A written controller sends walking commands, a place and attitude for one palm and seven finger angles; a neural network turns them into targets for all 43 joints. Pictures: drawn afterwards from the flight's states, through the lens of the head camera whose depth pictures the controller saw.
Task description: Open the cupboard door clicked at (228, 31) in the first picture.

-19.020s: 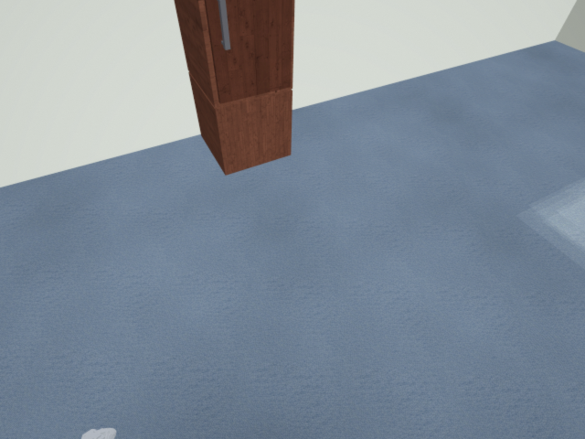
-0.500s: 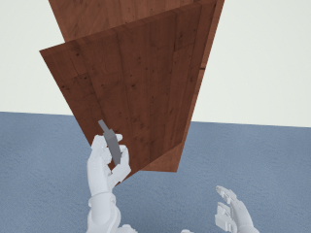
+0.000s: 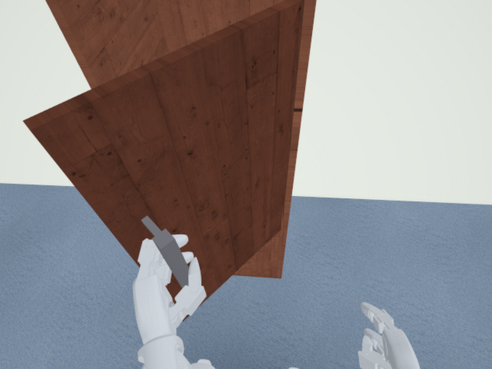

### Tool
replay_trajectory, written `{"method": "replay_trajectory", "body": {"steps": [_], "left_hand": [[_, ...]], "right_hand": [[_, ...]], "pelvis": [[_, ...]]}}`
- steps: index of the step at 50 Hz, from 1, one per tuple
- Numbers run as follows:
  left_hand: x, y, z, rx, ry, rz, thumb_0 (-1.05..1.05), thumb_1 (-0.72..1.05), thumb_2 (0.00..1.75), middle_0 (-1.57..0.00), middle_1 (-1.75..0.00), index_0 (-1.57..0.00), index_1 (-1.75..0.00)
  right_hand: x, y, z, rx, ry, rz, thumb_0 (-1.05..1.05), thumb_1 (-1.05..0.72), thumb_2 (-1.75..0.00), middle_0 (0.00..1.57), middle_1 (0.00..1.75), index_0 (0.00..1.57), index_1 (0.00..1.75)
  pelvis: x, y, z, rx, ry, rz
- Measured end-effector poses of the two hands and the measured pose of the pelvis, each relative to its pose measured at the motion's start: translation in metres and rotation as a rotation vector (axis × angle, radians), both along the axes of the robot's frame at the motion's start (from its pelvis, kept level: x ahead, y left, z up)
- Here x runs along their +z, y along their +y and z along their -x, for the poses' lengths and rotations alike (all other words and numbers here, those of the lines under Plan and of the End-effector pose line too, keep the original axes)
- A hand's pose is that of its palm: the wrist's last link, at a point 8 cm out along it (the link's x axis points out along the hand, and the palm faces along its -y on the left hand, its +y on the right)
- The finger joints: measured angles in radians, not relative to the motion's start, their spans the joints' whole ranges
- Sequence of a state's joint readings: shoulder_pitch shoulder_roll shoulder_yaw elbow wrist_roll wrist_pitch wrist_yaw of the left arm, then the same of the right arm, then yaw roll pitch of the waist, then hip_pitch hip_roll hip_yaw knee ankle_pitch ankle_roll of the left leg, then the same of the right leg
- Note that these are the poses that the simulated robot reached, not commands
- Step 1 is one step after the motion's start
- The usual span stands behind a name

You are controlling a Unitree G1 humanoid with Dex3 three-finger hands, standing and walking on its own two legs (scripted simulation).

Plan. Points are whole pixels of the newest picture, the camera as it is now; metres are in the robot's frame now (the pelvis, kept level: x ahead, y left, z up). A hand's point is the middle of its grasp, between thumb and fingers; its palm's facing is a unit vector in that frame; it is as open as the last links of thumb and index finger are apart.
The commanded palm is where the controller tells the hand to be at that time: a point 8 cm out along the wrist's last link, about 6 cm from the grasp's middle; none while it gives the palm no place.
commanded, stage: open thumb and fingers to let go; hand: left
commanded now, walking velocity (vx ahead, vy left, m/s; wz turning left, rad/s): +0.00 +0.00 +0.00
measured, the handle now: (170, 257) +0.28 +0.13 +0.05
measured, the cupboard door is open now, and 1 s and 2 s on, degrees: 49 50 49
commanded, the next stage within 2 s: slide the hand sideways off the handle in 0.72 s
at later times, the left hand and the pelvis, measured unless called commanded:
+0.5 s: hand (188, 281) +0.25 +0.09 +0.05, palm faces +0.30 -0.95 -0.01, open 13.5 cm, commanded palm +0.20 +0.13 +0.05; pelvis -0.02 +0.02 +0.00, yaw -1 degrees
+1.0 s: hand (183, 307) +0.21 +0.10 +0.05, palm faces -0.17 -0.99 +0.00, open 16.0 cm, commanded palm +0.20 +0.13 +0.05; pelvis -0.03 +0.07 -0.01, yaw -2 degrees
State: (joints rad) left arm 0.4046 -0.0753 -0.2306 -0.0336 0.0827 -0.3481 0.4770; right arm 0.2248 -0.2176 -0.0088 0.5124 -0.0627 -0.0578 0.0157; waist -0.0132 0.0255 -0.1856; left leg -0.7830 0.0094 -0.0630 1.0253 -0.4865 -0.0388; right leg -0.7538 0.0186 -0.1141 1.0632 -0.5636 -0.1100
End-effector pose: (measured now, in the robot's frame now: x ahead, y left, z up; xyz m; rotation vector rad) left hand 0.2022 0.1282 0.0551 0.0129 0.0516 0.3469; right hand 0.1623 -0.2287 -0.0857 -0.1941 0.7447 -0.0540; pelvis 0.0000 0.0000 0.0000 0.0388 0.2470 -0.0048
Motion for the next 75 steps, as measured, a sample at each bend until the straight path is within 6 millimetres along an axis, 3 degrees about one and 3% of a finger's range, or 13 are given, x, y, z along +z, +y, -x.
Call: {"method": "replay_trajectory", "body": {"steps": [7, 20, 27, 35, 43, 51, 63, 75], "left_hand": [[-0.002, 0.001, -0.003, 0.014, -0.006, 0.005, 0.02, 0.49, 0.72, -0.34, -1.29, -0.34, -1.31], [-0.003, 0.006, -0.003, -0.022, -0.020, 0.008, 0.01, -0.23, 0.42, -0.31, -1.22, -0.33, -1.23], [-0.003, 0.013, -0.009, -0.047, -0.022, 0.004, 0.00, -0.43, 0.33, -0.28, -1.05, -0.30, -1.06], [-0.003, 0.018, -0.013, -0.097, -0.015, 0.002, -0.01, -0.49, 0.31, -0.23, -0.72, -0.26, -0.73], [-0.003, 0.025, -0.013, -0.134, -0.014, -0.004, -0.01, -0.50, 0.30, -0.33, -0.56, -0.32, -0.60], [-0.003, 0.024, 0.006, -0.539, -0.046, 0.032, -0.01, -0.50, 0.30, -0.20, -0.39, -0.18, -0.41], [-0.001, 0.023, 0.012, -0.508, -0.054, 0.034, -0.01, -0.50, 0.30, -0.17, -0.32, -0.17, -0.32], [0.001, 0.045, 0.032, -0.458, -0.022, 0.045, -0.01, -0.50, 0.30, -0.18, -0.32, -0.20, -0.33]], "right_hand": [[-0.007, -0.001, 0.007, -0.017, 0.016, -0.010, 0.01, -0.90, -0.90, 0.20, 0.30, 0.20, 0.30], [-0.006, 0.021, 0.019, -0.016, 0.010, -0.022, 0.01, -0.90, -0.90, 0.20, 0.30, 0.20, 0.30], [-0.001, 0.037, 0.020, -0.017, -0.007, -0.014, 0.01, -0.90, -0.90, 0.20, 0.30, 0.20, 0.30], [0.007, 0.057, 0.017, -0.007, -0.034, -0.017, 0.01, -0.90, -0.90, 0.21, 0.30, 0.20, 0.30], [0.010, 0.073, 0.011, 0.022, -0.045, -0.025, 0.01, -0.90, -0.90, 0.21, 0.30, 0.20, 0.30], [0.007, 0.078, 0.019, -0.006, -0.061, -0.031, 0.01, -0.90, -0.90, 0.21, 0.30, 0.20, 0.30], [0.007, 0.086, 0.029, -0.033, -0.042, -0.036, 0.01, -0.90, -0.90, 0.21, 0.30, 0.20, 0.30], [0.014, 0.080, 0.013, -0.020, -0.082, -0.029, 0.01, -0.90, -0.90, 0.21, 0.30, 0.20, 0.30]], "pelvis": [[-0.002, -0.002, 0.008, -0.003, -0.002, -0.006], [-0.003, 0.013, 0.018, -0.010, -0.010, 0.009], [-0.003, 0.028, 0.020, -0.015, -0.015, 0.025], [-0.002, 0.044, 0.019, -0.023, -0.023, 0.043], [-0.003, 0.056, 0.021, -0.020, -0.029, 0.056], [-0.010, 0.069, 0.026, -0.021, -0.030, 0.063], [-0.014, 0.076, 0.025, -0.046, -0.020, 0.056], [-0.015, 0.070, 0.016, -0.046, -0.007, 0.054]]}}
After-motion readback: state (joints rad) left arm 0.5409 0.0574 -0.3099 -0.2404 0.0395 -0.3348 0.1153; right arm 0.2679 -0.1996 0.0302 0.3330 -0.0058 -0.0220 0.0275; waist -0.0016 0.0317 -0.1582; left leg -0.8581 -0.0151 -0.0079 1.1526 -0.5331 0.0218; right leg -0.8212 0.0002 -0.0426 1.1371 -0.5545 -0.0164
